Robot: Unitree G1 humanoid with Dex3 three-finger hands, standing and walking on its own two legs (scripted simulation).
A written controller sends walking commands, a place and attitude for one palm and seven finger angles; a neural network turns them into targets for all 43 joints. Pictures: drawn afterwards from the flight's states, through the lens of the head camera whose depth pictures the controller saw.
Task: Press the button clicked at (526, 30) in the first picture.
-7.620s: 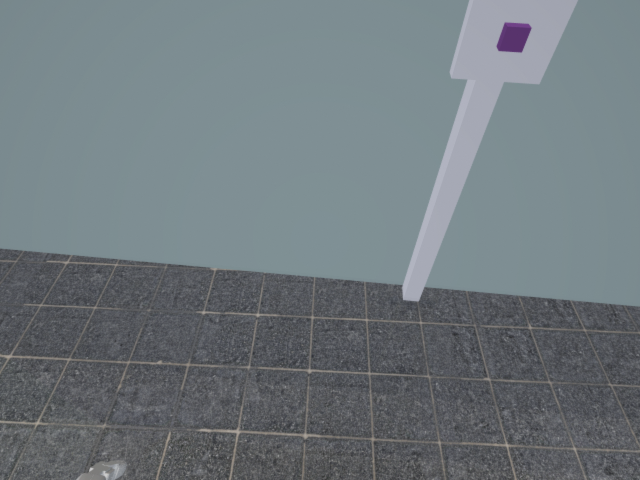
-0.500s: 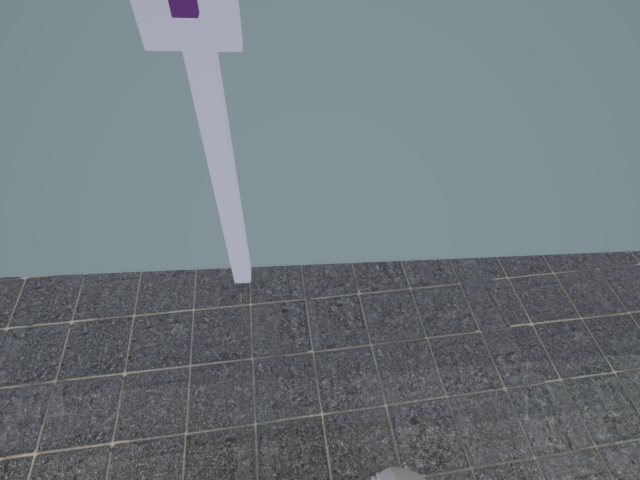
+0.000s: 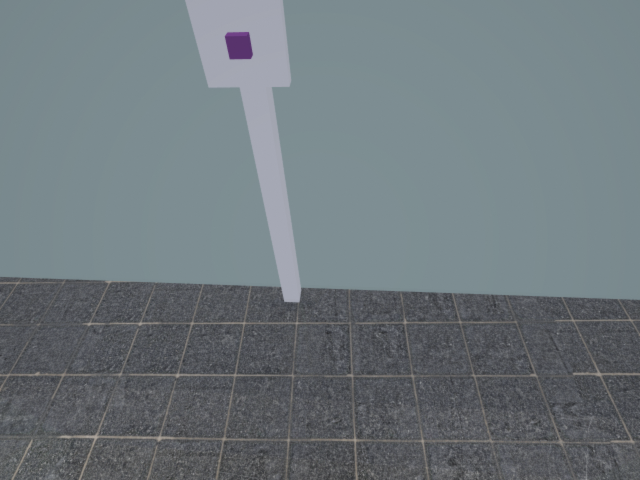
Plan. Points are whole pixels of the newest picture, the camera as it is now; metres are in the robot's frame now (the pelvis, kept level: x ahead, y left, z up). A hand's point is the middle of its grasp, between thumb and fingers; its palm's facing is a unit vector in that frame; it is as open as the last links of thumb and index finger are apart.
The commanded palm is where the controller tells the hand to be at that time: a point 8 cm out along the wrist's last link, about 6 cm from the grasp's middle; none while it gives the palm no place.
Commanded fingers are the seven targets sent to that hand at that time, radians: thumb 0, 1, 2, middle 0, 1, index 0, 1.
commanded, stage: take the last steps up to it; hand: left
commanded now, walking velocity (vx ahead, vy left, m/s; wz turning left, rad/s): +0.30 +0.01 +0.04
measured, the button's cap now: (239, 45) +0.84 +0.21 +0.19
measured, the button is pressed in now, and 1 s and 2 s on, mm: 0 0 0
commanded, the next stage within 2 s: come to a stop and stand still in 0.92 s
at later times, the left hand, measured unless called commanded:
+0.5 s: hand out of the picture +0.10 +0.25 -0.18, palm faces +0.06 -0.99 -0.14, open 7.4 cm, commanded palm none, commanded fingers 0.00 0.90 0.90 -0.20 -0.30 -0.20 -0.30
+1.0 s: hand (234, 351) +0.37 +0.19 -0.17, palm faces +0.02 -0.97 -0.24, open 7.1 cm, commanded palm none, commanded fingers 0.00 0.90 0.90 -0.20 -0.30 -0.20 -0.30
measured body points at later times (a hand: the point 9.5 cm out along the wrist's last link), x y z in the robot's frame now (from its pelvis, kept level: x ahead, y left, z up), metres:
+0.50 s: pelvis +0.10 +0.08 +0.00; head +0.10 +0.10 +0.45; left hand +0.10 +0.30 -0.17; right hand +0.07 -0.15 -0.15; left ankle +0.03 +0.15 -0.75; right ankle +0.14 -0.07 -0.66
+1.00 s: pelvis +0.29 +0.01 -0.01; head +0.30 -0.01 +0.44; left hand +0.36 +0.24 -0.15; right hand +0.29 -0.22 -0.17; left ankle +0.30 +0.16 -0.67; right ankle +0.32 -0.06 -0.75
